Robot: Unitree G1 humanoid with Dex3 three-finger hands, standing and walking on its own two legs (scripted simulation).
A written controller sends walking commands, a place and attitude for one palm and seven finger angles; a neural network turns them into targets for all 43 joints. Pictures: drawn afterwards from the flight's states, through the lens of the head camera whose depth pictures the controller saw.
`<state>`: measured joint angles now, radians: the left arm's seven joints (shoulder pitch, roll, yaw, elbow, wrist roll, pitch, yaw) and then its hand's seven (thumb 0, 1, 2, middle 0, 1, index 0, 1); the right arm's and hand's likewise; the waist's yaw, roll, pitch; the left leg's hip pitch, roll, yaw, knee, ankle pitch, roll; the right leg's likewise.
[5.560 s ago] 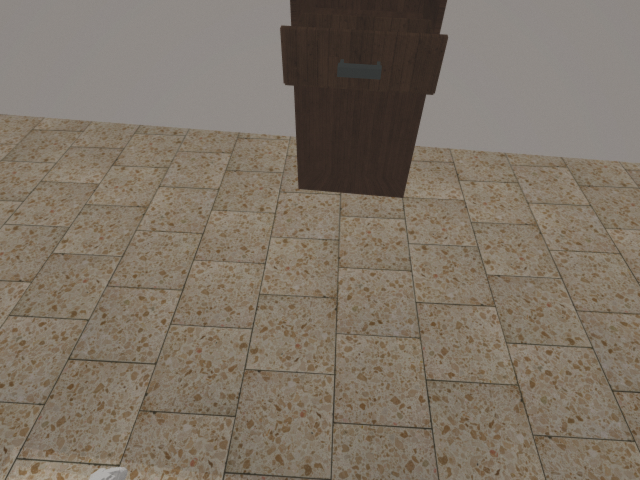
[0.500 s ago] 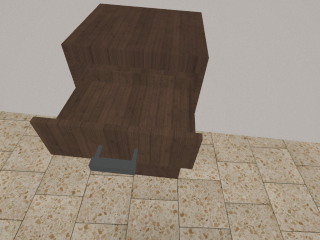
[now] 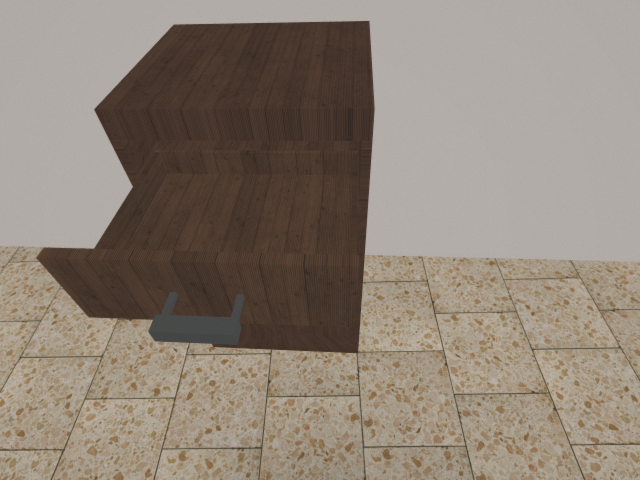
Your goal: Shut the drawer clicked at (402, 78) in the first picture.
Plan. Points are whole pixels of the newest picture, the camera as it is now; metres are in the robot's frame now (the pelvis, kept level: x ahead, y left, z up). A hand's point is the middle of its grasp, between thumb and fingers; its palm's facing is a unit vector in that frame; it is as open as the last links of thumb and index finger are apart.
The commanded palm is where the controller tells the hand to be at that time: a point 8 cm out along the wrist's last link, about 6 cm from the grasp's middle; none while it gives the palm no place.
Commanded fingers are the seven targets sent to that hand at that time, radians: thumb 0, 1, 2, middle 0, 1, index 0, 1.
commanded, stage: come to a stop and stand still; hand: left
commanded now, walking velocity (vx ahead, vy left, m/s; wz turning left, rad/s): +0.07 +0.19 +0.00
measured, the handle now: (200, 314) +0.34 +0.22 -0.01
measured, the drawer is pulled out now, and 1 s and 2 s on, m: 0.30 0.30 0.30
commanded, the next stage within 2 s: look again from close up in 0.90 s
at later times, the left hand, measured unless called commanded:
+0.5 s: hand out of the picture +0.02 +0.24 -0.18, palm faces +0.05 -0.97 -0.22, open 7.4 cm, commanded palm none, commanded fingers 0.00 0.90 0.90 -0.20 -0.30 -0.20 -0.30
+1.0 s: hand out of the picture -0.02 +0.26 -0.19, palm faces +0.03 -0.98 -0.18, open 7.4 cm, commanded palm none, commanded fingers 0.00 0.90 0.90 -0.20 -0.30 -0.20 -0.30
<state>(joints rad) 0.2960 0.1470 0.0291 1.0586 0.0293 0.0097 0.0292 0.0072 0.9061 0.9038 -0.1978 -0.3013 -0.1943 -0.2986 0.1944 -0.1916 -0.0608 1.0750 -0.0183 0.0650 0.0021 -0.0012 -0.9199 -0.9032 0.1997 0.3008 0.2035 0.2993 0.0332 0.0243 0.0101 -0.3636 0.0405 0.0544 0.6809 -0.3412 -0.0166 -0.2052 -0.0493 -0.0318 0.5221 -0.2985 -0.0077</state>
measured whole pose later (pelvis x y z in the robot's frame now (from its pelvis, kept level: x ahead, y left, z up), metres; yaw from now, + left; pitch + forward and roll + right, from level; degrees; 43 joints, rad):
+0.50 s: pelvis -0.01 +0.06 -0.01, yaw +1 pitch -2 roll -1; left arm 0.26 0.19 0.00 1.03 0.02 0.01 0.05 0.01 0.90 0.90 -0.20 -0.30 -0.20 -0.30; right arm 0.24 -0.18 -0.01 1.01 -0.02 0.01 -0.01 0.01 -0.95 -0.90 0.20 0.30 0.20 0.30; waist 0.01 0.00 0.03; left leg -0.19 -0.01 0.06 0.59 -0.37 0.05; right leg -0.22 -0.09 -0.03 0.55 -0.29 0.05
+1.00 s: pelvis -0.01 +0.09 +0.00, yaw +0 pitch -2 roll -1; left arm 0.32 0.18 -0.01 1.05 0.02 0.02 0.04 0.01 0.91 0.90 -0.20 -0.30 -0.20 -0.30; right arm 0.29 -0.16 0.01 1.06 -0.01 -0.01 -0.01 0.00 -0.92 -0.90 0.20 0.30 0.20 0.30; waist 0.01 -0.04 0.04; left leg -0.13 -0.06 0.10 0.48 -0.32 0.09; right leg -0.18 -0.12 0.00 0.45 -0.23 0.06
